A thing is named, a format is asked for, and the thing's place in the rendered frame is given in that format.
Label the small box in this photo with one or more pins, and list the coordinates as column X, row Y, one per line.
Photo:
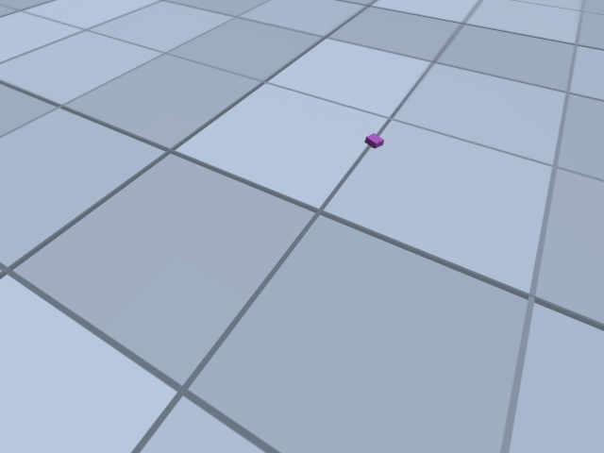
column 374, row 140

